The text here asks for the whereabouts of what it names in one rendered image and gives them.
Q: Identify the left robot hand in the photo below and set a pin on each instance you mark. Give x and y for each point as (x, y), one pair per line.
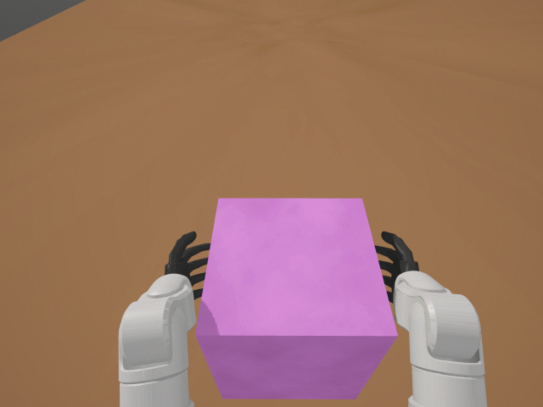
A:
(179, 257)

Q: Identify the robot left forearm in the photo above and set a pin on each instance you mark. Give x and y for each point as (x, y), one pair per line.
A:
(153, 345)

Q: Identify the carton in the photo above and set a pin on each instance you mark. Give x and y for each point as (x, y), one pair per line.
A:
(294, 304)

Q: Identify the robot right forearm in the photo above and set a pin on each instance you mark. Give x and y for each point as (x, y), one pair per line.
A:
(446, 350)

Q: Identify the right robot hand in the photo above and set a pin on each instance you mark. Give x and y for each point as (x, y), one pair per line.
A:
(402, 260)

